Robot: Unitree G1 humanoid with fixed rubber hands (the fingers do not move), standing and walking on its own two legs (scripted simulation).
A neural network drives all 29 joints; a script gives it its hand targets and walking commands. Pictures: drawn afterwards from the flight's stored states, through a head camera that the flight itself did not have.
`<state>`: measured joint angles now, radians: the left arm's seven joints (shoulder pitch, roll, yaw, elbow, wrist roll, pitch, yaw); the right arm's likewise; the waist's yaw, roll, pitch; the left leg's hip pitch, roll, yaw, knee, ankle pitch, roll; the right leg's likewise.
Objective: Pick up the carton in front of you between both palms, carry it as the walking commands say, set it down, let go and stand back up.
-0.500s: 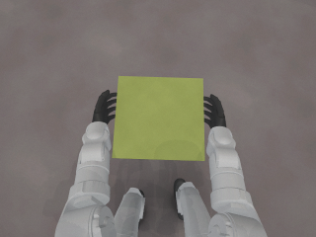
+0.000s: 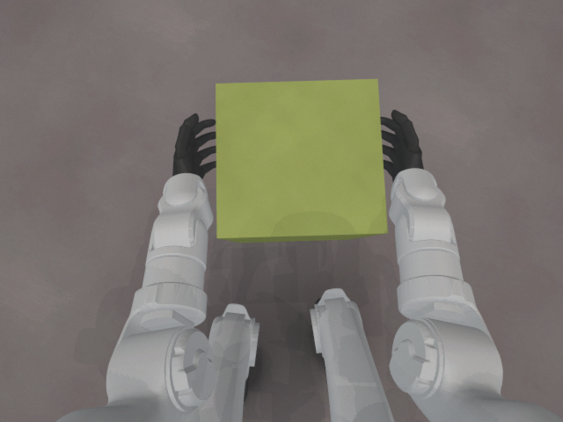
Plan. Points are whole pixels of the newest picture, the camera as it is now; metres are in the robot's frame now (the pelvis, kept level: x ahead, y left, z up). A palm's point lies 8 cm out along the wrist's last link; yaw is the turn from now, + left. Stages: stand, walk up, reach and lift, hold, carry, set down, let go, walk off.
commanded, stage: set down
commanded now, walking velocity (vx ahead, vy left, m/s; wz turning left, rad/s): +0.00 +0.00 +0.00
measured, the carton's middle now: (295, 177) +0.46 -0.05 -0.17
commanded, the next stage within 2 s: none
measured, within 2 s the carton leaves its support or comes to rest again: rests again in 1.28 s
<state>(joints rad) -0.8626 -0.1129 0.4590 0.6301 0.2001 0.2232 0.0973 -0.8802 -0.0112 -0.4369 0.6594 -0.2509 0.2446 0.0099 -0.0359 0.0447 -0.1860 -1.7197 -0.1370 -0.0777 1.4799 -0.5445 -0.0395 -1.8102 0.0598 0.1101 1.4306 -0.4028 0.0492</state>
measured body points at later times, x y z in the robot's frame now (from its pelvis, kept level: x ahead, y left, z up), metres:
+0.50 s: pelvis -0.03 -0.01 -0.12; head +0.30 -0.07 +0.18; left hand +0.51 +0.08 -0.25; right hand +0.49 -0.23 -0.26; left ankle +0.05 +0.12 -0.54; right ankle +0.10 -0.13 -0.54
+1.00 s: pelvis -0.03 -0.01 -0.18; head +0.34 -0.03 +0.07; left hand +0.52 +0.07 -0.36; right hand +0.51 -0.23 -0.35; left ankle +0.05 +0.12 -0.54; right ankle +0.09 -0.13 -0.54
